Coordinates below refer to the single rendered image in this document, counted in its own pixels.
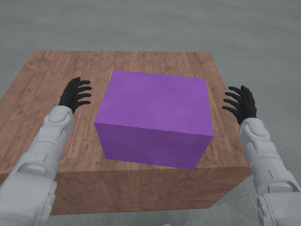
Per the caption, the left robot upper arm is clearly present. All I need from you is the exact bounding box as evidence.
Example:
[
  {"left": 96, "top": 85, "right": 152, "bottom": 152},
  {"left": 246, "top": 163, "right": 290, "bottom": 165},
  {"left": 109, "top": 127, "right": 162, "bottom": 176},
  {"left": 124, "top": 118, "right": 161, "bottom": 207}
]
[{"left": 0, "top": 171, "right": 57, "bottom": 226}]

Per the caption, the right robot hand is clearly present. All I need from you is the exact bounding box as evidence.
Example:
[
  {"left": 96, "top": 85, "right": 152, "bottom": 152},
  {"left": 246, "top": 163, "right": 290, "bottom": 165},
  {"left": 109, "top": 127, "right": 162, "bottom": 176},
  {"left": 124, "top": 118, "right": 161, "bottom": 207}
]
[{"left": 222, "top": 85, "right": 257, "bottom": 125}]

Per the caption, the robot left forearm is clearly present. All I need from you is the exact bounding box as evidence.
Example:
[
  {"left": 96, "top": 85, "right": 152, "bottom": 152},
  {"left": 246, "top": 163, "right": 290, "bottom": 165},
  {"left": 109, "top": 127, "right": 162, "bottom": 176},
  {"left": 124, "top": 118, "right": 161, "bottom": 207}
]
[{"left": 0, "top": 105, "right": 74, "bottom": 199}]

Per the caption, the left robot hand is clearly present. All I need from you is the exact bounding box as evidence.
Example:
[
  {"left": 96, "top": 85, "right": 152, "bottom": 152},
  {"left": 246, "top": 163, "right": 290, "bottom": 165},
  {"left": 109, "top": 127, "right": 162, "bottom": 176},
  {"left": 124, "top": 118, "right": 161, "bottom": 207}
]
[{"left": 58, "top": 77, "right": 92, "bottom": 114}]

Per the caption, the carton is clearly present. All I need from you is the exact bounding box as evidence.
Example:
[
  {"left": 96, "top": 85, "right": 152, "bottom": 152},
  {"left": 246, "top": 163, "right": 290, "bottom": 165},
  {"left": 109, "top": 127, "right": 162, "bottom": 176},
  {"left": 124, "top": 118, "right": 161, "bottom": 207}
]
[{"left": 93, "top": 70, "right": 214, "bottom": 170}]

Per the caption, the right robot upper arm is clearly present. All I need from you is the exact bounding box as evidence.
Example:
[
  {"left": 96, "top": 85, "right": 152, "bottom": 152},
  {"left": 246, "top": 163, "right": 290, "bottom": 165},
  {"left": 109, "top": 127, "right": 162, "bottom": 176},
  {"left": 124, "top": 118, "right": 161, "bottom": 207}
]
[{"left": 257, "top": 191, "right": 301, "bottom": 226}]

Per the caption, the robot right forearm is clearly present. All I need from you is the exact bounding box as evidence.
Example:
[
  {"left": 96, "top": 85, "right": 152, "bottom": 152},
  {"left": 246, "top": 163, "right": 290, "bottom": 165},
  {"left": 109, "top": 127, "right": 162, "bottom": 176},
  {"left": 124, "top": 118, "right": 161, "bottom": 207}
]
[{"left": 238, "top": 118, "right": 301, "bottom": 196}]

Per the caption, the pedestal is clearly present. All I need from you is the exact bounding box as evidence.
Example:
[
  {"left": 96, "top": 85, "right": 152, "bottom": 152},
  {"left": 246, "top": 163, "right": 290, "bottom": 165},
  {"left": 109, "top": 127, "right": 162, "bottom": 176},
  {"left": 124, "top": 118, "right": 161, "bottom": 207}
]
[{"left": 0, "top": 50, "right": 252, "bottom": 216}]

